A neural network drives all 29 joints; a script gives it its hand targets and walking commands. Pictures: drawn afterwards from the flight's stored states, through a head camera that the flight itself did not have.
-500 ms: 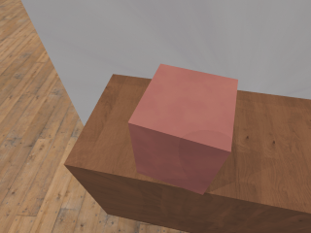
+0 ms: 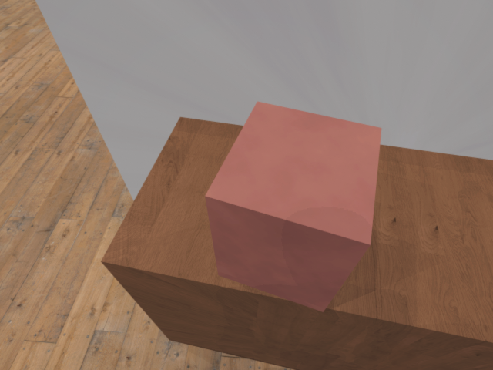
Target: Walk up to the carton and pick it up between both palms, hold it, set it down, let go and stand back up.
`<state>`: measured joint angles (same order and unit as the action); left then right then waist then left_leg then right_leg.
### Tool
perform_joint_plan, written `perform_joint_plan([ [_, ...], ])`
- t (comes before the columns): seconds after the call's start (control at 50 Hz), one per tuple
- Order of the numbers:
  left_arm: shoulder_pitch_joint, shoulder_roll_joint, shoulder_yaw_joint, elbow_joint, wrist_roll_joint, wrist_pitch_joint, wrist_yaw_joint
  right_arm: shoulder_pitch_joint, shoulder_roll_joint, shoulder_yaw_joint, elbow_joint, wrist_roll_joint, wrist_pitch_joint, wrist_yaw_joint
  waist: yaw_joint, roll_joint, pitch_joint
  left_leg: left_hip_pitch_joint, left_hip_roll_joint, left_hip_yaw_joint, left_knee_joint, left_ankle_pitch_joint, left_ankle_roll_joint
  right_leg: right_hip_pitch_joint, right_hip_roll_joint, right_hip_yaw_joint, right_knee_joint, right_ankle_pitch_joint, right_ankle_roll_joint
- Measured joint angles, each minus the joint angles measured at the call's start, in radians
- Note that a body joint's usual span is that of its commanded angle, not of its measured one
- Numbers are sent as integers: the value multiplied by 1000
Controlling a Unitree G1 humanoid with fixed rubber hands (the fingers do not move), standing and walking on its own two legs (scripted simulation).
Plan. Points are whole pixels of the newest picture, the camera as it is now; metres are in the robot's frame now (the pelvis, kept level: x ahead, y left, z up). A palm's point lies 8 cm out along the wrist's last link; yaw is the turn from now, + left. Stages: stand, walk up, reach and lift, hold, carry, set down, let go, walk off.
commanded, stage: stand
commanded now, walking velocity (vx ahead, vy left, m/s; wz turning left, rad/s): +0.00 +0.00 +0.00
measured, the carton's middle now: (291, 209) +0.36 -0.04 +0.05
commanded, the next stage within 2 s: none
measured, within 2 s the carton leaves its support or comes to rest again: neither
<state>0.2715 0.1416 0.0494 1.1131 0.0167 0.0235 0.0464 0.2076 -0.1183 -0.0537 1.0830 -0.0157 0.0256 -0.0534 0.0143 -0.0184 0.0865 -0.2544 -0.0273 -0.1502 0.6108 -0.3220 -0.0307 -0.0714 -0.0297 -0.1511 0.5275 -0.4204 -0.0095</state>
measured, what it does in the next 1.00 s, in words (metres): stands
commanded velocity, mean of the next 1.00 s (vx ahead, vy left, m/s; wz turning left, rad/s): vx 0.00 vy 0.00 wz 0.00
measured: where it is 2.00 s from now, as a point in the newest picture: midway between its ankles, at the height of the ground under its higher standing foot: outside the picture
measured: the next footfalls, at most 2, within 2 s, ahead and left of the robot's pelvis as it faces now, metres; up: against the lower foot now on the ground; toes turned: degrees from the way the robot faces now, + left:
none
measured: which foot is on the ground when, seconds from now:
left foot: down 0.00-1.00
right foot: down 0.00-1.00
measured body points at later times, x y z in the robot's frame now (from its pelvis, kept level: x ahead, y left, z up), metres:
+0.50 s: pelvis +0.00 +0.00 +0.00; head +0.02 +0.01 +0.45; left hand -0.02 +0.22 -0.17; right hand +0.02 -0.22 -0.16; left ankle +0.01 +0.14 -0.73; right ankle -0.08 -0.10 -0.73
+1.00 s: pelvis +0.00 +0.00 +0.00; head +0.02 +0.01 +0.45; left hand -0.01 +0.22 -0.17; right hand +0.03 -0.22 -0.15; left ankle +0.01 +0.14 -0.73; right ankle -0.08 -0.10 -0.73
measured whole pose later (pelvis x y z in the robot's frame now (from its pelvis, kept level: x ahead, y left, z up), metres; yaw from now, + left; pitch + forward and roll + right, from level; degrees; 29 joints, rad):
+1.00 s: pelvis +0.00 +0.00 +0.00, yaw +0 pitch -2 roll -1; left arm 0.27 0.14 0.04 1.10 0.02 0.03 0.05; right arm 0.21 -0.12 -0.05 1.07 -0.01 0.02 -0.05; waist 0.01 -0.01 0.09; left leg -0.26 -0.03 -0.16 0.61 -0.32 -0.03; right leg -0.07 -0.03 -0.16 0.53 -0.42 -0.01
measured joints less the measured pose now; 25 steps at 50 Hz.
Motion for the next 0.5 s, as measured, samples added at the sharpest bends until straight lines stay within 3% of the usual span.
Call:
perform_joint_plan([
  [0.5, 5, -8, -5, 2, 3, 4, 2, 17, 0, 2, 5, 3, 2, 4, 3, 3, 3, 4, 2, 0, -11, 11, -2, 3, 2, 0, -10, 11, -2],
])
